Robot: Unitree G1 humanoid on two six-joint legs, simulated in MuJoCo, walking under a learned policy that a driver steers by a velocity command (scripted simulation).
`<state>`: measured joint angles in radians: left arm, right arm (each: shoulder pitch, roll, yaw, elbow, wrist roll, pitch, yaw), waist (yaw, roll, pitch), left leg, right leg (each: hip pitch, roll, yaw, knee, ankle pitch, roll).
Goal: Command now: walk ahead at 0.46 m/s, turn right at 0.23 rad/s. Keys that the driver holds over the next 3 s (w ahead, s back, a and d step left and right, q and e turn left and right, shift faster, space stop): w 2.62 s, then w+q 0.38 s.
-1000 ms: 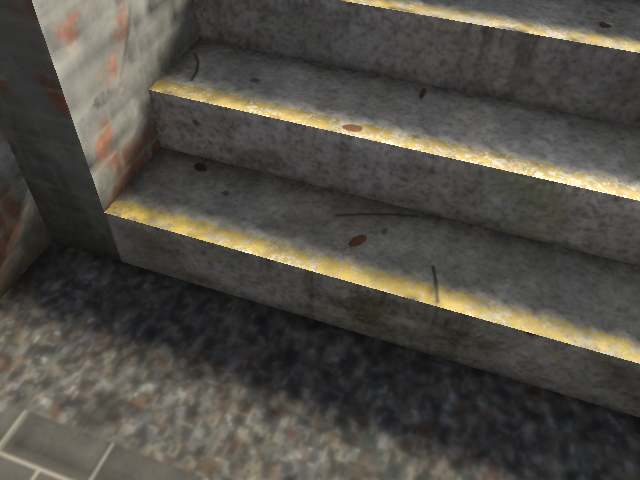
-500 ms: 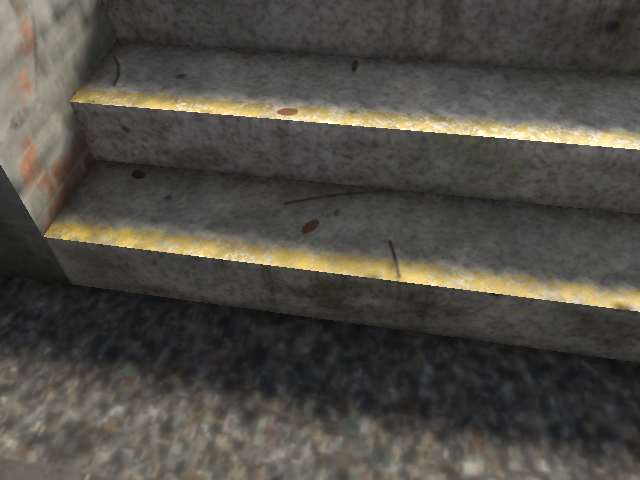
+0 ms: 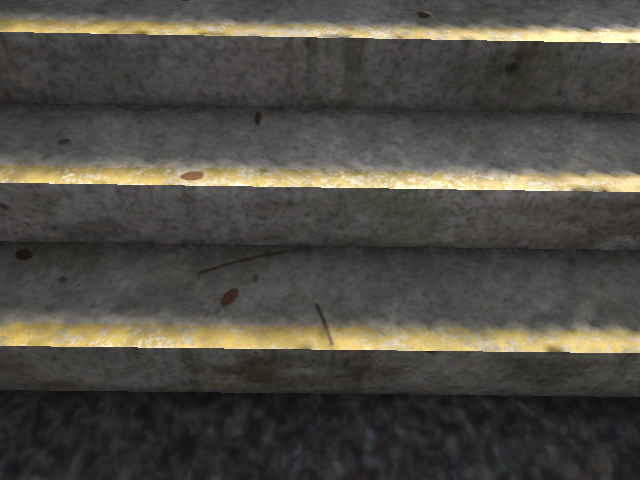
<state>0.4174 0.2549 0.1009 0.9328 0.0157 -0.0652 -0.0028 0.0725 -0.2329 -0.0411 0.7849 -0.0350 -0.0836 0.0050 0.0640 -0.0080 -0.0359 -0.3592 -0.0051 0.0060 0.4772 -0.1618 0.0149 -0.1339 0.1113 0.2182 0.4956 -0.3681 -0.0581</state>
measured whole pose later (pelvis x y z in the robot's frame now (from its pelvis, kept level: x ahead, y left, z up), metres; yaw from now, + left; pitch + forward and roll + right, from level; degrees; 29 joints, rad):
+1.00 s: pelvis +0.47 +0.01 +0.00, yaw -2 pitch +0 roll -1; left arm 0.35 0.19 0.02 1.04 0.01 -0.08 0.01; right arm 0.17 -0.16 -0.01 0.93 -0.04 -0.09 -0.02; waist 0.01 -0.02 0.01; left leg -0.30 -0.02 0.09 0.52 -0.24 0.08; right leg -0.24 0.05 -0.05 0.88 -0.42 -0.09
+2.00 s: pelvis +0.94 -0.06 +0.21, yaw -1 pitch +5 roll +4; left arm 0.58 0.08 0.00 1.13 -0.02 -0.11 0.04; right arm -0.08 -0.01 0.09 0.65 0.02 0.00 -0.01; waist 0.07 -0.02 0.01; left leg -1.03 0.00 0.23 1.37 -0.45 0.18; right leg 0.02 -0.03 -0.11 0.16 -0.17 -0.09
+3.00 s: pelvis +1.51 -0.10 +0.59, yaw +7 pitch +6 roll +4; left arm 0.51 0.13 0.02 1.07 -0.03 -0.13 0.04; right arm -0.11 -0.04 0.06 0.57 0.01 -0.01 -0.01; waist 0.05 -0.02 0.00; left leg -1.12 -0.01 0.21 1.45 -0.42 0.18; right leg 0.03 -0.08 -0.26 0.09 -0.13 -0.04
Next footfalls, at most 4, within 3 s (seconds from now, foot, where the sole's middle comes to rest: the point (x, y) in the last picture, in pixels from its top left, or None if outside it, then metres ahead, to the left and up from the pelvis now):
0.48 right None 0.39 -0.07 -0.77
0.96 left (304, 466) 0.54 0.09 -0.77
1.48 right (416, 304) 0.84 -0.13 -0.59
2.00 left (360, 150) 1.12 0.01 -0.40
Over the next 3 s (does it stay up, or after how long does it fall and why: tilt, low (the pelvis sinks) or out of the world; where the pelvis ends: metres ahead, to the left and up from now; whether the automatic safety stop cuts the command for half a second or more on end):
stays up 1.51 -0.10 0.59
